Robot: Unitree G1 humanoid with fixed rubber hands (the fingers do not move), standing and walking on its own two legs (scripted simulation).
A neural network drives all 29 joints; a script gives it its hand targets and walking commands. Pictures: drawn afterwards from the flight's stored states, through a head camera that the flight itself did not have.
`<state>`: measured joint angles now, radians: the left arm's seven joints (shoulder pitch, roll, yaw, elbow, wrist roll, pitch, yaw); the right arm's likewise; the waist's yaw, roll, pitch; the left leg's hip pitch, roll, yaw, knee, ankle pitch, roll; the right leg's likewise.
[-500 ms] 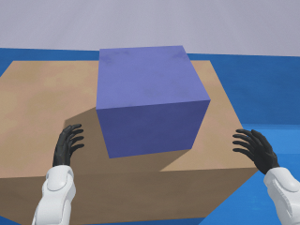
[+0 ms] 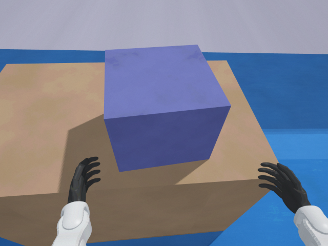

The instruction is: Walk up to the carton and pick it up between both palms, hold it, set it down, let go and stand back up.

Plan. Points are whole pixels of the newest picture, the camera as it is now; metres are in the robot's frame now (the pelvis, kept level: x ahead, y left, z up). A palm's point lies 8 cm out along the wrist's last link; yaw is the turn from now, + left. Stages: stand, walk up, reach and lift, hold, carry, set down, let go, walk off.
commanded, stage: set down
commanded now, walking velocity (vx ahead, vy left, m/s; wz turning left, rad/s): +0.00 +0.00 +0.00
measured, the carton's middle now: (159, 106) +0.49 +0.06 +0.04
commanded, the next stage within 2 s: let go in 1.16 s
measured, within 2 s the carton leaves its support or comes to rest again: neither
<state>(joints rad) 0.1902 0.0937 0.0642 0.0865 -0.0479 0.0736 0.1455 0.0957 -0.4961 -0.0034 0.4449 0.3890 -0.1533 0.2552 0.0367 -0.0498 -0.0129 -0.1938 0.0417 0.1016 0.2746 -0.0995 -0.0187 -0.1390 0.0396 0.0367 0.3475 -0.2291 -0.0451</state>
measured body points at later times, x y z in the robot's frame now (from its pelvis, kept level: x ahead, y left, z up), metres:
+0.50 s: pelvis +0.01 +0.01 +0.00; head +0.01 +0.02 +0.45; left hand +0.20 +0.24 -0.02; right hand +0.22 -0.24 -0.03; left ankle +0.03 +0.13 -0.75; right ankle -0.03 -0.09 -0.75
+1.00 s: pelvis +0.00 +0.01 +0.00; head -0.02 +0.00 +0.45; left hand +0.21 +0.24 -0.01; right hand +0.21 -0.21 -0.07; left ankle +0.03 +0.13 -0.75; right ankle -0.03 -0.09 -0.75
